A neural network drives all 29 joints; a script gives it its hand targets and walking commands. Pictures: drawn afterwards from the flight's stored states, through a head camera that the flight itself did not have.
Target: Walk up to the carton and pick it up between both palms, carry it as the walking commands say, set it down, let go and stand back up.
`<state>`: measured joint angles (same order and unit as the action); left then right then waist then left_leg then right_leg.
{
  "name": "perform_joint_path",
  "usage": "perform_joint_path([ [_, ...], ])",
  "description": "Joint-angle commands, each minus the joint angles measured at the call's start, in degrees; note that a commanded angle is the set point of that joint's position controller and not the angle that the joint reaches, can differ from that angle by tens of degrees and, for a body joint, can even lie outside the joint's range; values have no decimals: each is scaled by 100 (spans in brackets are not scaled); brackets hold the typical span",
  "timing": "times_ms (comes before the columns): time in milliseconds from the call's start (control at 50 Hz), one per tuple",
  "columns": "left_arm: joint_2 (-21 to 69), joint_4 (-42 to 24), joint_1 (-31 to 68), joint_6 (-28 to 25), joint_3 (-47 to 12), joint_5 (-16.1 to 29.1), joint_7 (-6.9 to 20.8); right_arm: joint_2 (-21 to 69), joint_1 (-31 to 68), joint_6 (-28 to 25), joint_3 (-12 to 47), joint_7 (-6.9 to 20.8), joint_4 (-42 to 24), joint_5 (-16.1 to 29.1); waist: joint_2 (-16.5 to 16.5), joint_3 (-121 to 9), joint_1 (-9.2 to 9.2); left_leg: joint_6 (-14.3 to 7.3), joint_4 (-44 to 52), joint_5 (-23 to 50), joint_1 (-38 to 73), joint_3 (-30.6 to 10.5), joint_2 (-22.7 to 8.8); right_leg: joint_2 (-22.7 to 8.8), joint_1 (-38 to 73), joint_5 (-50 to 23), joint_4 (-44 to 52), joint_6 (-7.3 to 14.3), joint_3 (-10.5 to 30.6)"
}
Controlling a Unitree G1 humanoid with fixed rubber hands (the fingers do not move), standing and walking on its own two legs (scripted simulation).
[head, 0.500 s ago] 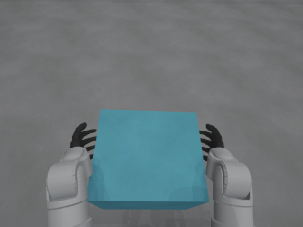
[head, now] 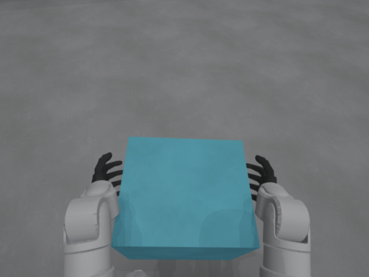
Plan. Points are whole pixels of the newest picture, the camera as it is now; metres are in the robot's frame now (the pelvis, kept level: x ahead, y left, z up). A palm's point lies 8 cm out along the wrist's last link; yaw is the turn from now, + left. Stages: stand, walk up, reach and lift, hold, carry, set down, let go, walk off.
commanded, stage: carry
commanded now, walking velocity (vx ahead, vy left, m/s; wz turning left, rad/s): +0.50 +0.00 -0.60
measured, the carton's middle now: (183, 202) +0.29 +0.02 -0.04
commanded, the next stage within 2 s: none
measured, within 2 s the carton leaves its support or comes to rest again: neither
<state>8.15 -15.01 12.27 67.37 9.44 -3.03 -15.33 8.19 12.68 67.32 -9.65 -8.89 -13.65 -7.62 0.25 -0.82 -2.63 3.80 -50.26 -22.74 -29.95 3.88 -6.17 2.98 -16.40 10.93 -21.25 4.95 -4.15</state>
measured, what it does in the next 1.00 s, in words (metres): walks ahead: left foot, then right foot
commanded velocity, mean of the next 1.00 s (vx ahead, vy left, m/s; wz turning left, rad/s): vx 0.01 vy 0.00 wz -0.01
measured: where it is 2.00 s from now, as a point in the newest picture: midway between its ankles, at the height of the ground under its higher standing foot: (178, 246)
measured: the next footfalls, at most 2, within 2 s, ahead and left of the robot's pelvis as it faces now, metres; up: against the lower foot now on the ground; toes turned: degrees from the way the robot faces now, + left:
left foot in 0.14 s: +0.22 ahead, +0.14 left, +0.00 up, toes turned +2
right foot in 0.36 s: +0.22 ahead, -0.07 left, +0.01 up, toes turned -19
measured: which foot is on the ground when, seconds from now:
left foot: up 0.00-0.12, down 0.14-0.70, up 0.72-0.80, down 0.82-1.00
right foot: down 0.00-0.14, up 0.16-0.34, down 0.36-0.82, up 0.84-0.94, down 0.96-1.00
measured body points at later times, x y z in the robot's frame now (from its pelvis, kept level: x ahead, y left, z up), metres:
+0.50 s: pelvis +0.24 +0.02 -0.01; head +0.25 +0.02 +0.44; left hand +0.56 +0.12 +0.07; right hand +0.48 -0.20 +0.07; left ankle +0.18 +0.14 -0.74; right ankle +0.18 -0.06 -0.74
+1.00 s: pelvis +0.34 +0.02 -0.01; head +0.36 +0.02 +0.44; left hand +0.66 +0.15 +0.06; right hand +0.61 -0.18 +0.06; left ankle +0.28 +0.11 -0.74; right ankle +0.29 -0.09 -0.74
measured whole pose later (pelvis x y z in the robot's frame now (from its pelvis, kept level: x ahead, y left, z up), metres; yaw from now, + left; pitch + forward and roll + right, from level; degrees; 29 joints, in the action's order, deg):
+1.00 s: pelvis +0.34 +0.02 -0.01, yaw -9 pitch +5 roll +0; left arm 8.3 -17.0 13.1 68.5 10.1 -6.4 -11.4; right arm 8.3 13.0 69.0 -8.3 -10.3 -16.6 -7.3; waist 0.0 -4.1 -0.1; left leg -1.3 -30.3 -21.9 -13.0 11.9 -2.5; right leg -3.3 -17.1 15.6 -30.5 -0.6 -7.7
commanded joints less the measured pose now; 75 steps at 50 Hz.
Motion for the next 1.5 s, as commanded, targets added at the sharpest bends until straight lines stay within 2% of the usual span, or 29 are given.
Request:
perform_joint_path([
  [0,5662,-625,2982,-2,-4274,2632,2800,5695,2848,-181,4327,1917,-769,2555,675,-2324,170,-39,1099,620,248,234,202,-1491,1841,-2436,442,641,1474],
  [100,5422,-478,2344,113,-4066,2261,2754,5538,2625,-17,4451,1954,-787,2591,586,-2439,228,-94,3289,2354,1958,959,653,-699,1568,-4247,-1130,48,268],
  [120,5380,-521,2369,127,-4053,2183,2737,5543,2527,15,4452,1997,-723,2597,438,-2736,356,-323,3264,2732,3122,524,193,-587,666,-3308,-1796,-160,209],
  [160,5353,-556,2625,220,-4058,2186,2774,5344,2413,20,4273,2030,-431,2550,-1744,-3025,376,-1550,2504,6440,4886,-1918,-1981,90,-1790,1679,-3508,-423,-14],
  [180,5364,-320,2535,256,-4023,2056,2791,5388,2362,41,4278,2062,-341,2504,-1476,-2910,357,-1729,2475,6748,4672,-1796,-2081,-252,-1871,2150,-3543,-433,395],
  [220,5588,-425,2721,193,-4062,2110,2781,5499,2617,20,4378,2121,-562,2571,-871,-2429,327,-1253,2679,6138,4172,-946,-1595,-494,-1564,2054,-2009,-480,380],
  [300,5616,-539,2818,144,-4138,2184,2724,5401,2770,57,4252,2180,-712,2629,-1044,-2428,313,-646,2531,4749,3187,166,-889,-278,292,-393,-84,-492,-505],
  [380,5621,-215,2523,233,-4083,2054,2753,5340,2827,213,4346,2178,-685,2630,216,-2582,294,-146,1872,2442,2113,316,-315,-1653,1510,-5057,-746,103,544],
  [440,5607,-111,2604,227,-4039,2073,2763,5396,2913,244,4456,2187,-535,2704,586,-2431,281,-57,1792,2216,1645,466,-184,-1590,1881,-6062,-925,83,415],
  [520,5618,-345,2776,198,-4181,2187,2738,5462,2917,183,4425,2145,-662,2761,312,-2523,266,-71,2368,3397,1891,681,-61,-1223,1942,-5643,-1251,-155,201],
  [620,5630,-639,2879,192,-4318,2266,2727,5436,2795,147,4384,2122,-847,2780,-555,-2288,282,-267,1864,6717,3484,676,-261,-532,510,-2481,-256,-519,-555],
  [660,5618,-724,2908,201,-4347,2263,2718,5319,2727,152,4338,2115,-931,2767,-257,-2339,253,-216,1383,5742,2634,837,-11,-626,1594,-3865,81,-454,-521],
  [700,5558,-622,2691,229,-4302,2219,2705,5279,2690,196,4348,2109,-975,2704,821,-2203,153,-167,1816,481,-56,1007,550,-1411,3994,-7113,-575,-11,337],
  [720,5459,-497,2469,251,-4224,2162,2688,5222,2650,244,4358,2098,-913,2699,976,-2206,57,-169,2312,-390,-683,924,593,-1693,4639,-8050,-980,185,622],
  [760,5429,-448,2389,220,-4170,2091,2674,5291,2577,261,4459,2115,-818,2723,695,-2407,163,-216,3782,1181,904,910,486,-1514,3482,-6950,-1228,-23,334],
  [800,5497,-620,2526,196,-4269,2147,2703,5361,2550,201,4414,2146,-790,2653,16,-2730,343,-477,3261,5363,3959,322,-284,-1080,455,-2447,-1660,-517,-21],
  [820,5532,-682,2760,234,-4363,2229,2739,5316,2514,147,4286,2124,-679,2590,-1050,-2666,384,-932,2176,8732,5045,-370,-1088,-627,-1123,1070,-2095,-649,-233],
  [840,5491,-482,2694,278,-4347,2183,2765,5288,2414,146,4258,2108,-596,2584,-1244,-2445,372,-1234,1854,9575,5320,-437,-1362,-559,-1701,1997,-1814,-677,-222],
  [900,5557,-483,2887,242,-4213,2240,2805,5327,2615,120,4295,2114,-750,2572,-1000,-2297,366,-969,1896,7710,4331,60,-988,-648,-946,1031,-652,-657,-224],
  [940,5595,-505,2908,227,-4193,2297,2817,5261,2718,118,4164,2132,-711,2556,-825,-2464,270,-586,1746,5943,3117,358,-630,-937,466,-1658,-345,-547,-126],
  [980,5579,-391,2803,213,-4149,2222,2804,5279,2892,180,4208,2120,-781,2623,235,-2617,295,-321,1426,3548,2448,336,-214,-1596,1021,-5331,-1109,-119,368],
  [1000,5601,-337,2812,194,-4114,2221,2795,5292,2928,187,4298,2116,-772,2665,489,-2605,312,-291,1467,3106,2182,268,-130,-1658,1296,-5857,-1197,-39,422],
  [1160,5607,-460,2805,103,-4178,2159,2734,5352,2886,90,4308,2093,-742,2721,-421,-2438,306,-474,1631,6242,3133,250,-354,-783,277,-2076,-891,-454,-360],
  [1300,5452,-245,2537,129,-4106,2040,2706,5275,2603,139,4287,2090,-606,2640,528,-2334,277,-197,2917,2775,1445,710,229,-1314,2351,-5627,-1354,-177,79],
  [1340,5427,-216,2514,69,-4081,1980,2686,5250,2682,90,4258,2125,-557,2641,-119,-2429,304,-260,2832,5321,3036,497,-109,-974,859,-3490,-1607,-386,-199],
  [1380,5446,-238,2683,40,-4108,1960,2700,5236,2687,23,4185,2134,-488,2605,-1158,-2163,417,-720,1942,8565,4995,-97,-693,-466,-1627,1132,-1244,-608,-678],
  [1400,5446,-330,2723,34,-4139,1974,2698,5265,2615,18,4203,2138,-528,2612,-1153,-2073,466,-834,1799,8785,5019,-162,-781,-403,-1775,1428,-958,-629,-733],
  [1440,5502,-527,2834,69,-4192,2074,2712,5247,2674,40,4237,2129,-702,2593,-941,-2206,403,-704,1746,7404,4065,56,-587,-499,-611,139,-286,-542,-666],
  [1480,5450,-674,2903,140,-4186,2144,2719,5157,2750,99,4203,2143,-755,2602,-388,-2527,289,-402,1116,4756,2177,373,-175,-1109,1457,-3935,-471,-235,-65],
])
